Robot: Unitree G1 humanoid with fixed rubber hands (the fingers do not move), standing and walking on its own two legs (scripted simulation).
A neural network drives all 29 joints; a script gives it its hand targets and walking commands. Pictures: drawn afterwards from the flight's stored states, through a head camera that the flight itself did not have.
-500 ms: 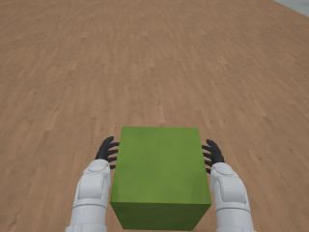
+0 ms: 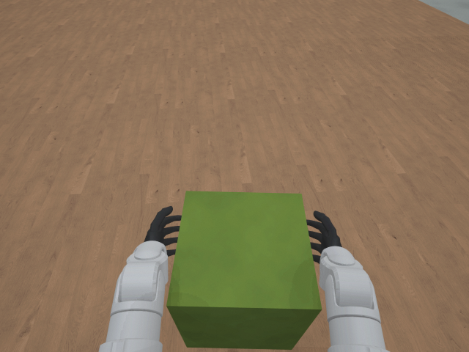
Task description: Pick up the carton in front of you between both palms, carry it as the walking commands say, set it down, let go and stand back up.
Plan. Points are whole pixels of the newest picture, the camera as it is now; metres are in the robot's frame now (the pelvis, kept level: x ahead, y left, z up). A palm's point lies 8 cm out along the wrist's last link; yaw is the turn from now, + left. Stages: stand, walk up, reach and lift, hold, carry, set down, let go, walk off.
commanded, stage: carry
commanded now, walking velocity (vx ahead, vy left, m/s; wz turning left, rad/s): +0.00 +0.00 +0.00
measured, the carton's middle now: (241, 274) +0.28 +0.00 -0.04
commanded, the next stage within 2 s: hold in 0.36 s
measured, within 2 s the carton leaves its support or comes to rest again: neither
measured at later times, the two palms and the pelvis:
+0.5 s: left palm (145, 258) +0.27 +0.16 +0.04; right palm (324, 260) +0.27 -0.14 +0.04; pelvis -0.01 +0.00 +0.01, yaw +3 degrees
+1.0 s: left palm (144, 267) +0.24 +0.16 +0.06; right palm (326, 251) +0.28 -0.14 +0.05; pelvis -0.02 -0.03 +0.01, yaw +8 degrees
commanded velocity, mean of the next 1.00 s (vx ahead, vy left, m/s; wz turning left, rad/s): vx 0.00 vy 0.00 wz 0.00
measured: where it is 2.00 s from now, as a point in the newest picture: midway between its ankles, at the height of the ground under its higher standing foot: outside the picture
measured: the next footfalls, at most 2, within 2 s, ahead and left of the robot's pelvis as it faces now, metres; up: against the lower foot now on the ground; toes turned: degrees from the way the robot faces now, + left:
none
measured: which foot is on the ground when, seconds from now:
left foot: down 0.00-1.00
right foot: down 0.00-1.00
